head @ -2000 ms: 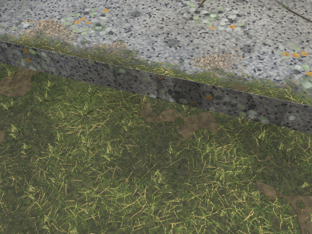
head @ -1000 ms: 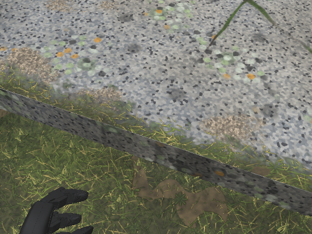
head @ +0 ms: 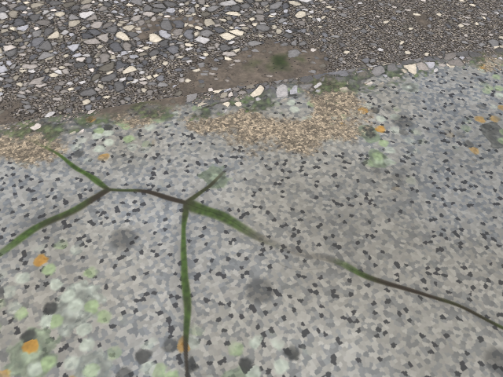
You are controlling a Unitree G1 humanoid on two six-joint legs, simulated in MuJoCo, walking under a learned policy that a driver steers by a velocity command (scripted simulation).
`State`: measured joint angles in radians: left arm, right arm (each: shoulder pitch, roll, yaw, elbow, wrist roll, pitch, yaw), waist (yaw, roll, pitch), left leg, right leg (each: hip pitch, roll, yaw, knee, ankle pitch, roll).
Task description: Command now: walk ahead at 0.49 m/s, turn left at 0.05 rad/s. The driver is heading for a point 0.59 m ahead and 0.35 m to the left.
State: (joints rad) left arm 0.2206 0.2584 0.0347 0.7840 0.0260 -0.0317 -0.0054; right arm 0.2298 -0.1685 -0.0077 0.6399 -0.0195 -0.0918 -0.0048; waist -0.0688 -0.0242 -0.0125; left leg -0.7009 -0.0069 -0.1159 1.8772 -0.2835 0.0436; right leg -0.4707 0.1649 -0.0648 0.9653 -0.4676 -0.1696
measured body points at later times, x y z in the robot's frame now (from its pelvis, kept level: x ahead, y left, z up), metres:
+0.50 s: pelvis +0.28 +0.04 +0.06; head +0.32 +0.06 +0.51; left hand +0.45 +0.31 -0.02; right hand +0.36 -0.23 -0.06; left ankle +0.33 +0.09 -0.67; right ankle +0.41 -0.10 -0.60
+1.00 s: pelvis +0.37 -0.02 +0.07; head +0.41 -0.01 +0.52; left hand +0.28 +0.29 +0.00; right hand +0.68 -0.14 -0.05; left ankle +0.26 +0.06 -0.57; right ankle +0.46 -0.06 -0.67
